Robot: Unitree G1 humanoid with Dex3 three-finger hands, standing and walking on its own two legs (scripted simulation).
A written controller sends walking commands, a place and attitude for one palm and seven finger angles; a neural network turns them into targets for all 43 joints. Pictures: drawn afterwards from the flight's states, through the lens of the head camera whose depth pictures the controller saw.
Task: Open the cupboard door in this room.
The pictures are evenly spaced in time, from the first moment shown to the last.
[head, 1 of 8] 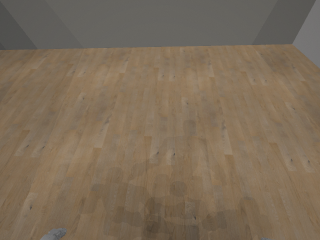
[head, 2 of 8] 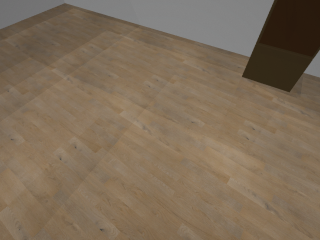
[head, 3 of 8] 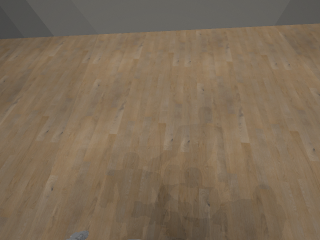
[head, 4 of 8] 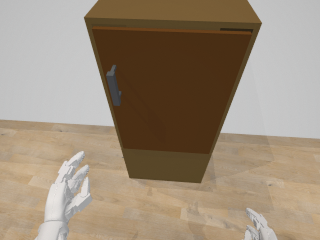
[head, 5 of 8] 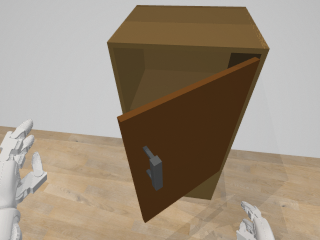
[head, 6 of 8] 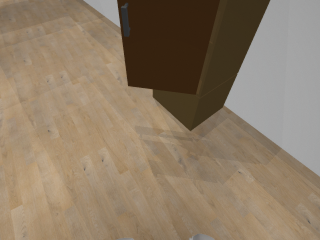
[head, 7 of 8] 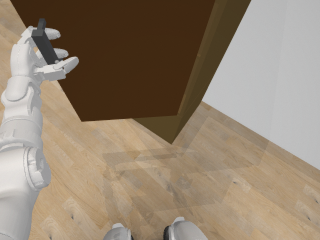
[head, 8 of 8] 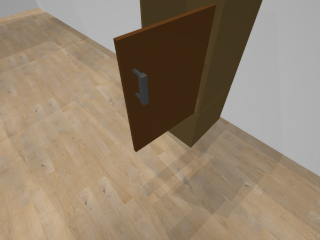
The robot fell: no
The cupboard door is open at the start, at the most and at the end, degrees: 0 84 83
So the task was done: yes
